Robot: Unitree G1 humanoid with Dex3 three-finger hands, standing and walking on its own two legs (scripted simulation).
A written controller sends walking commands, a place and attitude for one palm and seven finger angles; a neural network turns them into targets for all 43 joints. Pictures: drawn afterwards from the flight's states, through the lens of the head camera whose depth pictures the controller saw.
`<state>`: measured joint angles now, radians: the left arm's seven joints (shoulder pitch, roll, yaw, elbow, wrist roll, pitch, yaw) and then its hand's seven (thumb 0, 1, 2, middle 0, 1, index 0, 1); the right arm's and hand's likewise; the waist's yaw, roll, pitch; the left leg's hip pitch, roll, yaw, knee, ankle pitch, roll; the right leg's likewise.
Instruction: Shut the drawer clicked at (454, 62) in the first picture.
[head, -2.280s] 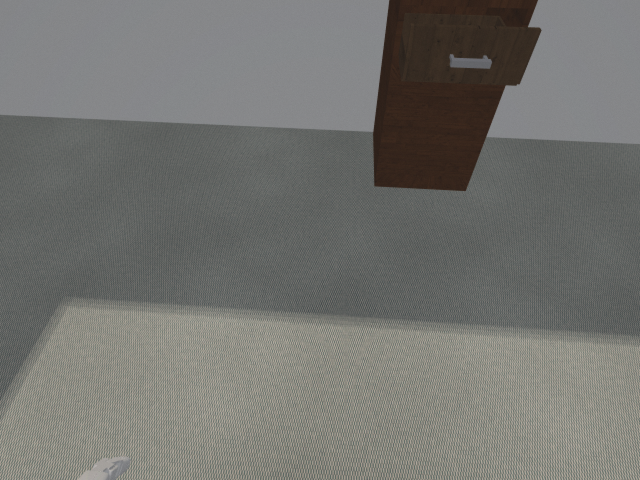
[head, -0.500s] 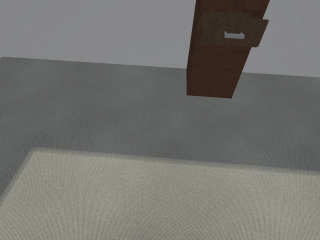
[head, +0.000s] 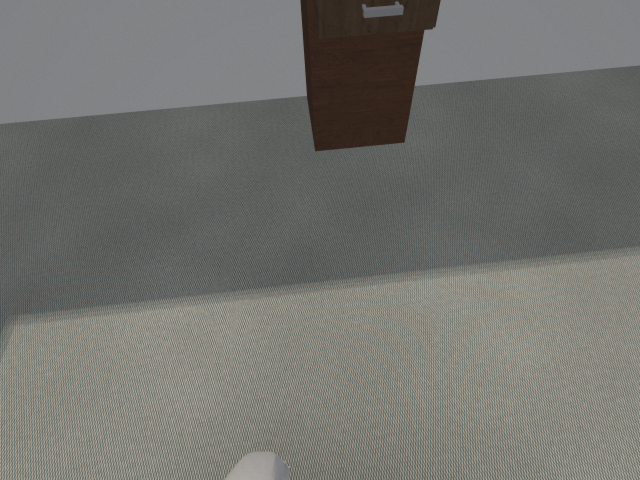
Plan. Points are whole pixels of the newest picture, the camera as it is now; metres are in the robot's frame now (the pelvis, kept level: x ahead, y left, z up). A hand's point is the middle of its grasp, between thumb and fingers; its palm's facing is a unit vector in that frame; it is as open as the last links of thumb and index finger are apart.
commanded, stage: walk to a spot facing it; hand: left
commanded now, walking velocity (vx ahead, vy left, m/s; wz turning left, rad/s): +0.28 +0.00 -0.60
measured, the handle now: (381, 8) +1.39 -0.07 -0.06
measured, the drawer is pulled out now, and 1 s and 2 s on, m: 0.17 0.17 0.17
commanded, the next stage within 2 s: turn to face it in 1.98 s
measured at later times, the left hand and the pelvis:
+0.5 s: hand (183, 425) +0.20 +0.24 -0.16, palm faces -0.24 -0.95 -0.22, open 7.4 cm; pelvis +0.08 +0.04 +0.01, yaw -18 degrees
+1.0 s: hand (336, 300) +0.43 +0.02 -0.17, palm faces -0.52 -0.83 -0.21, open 7.2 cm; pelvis +0.25 -0.10 +0.00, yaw -31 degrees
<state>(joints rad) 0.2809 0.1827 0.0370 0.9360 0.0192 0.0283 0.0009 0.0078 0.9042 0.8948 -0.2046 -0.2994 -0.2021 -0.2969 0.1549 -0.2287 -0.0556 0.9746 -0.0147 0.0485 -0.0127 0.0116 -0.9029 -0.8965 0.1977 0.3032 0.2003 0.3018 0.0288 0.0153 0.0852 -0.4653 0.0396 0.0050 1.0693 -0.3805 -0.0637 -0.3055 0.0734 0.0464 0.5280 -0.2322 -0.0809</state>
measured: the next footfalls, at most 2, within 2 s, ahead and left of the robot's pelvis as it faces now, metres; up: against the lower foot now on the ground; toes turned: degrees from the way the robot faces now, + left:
left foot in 0.30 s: +0.06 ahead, +0.15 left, +0.00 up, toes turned -10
right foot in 0.74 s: +0.26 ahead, -0.18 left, +0.00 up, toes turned -34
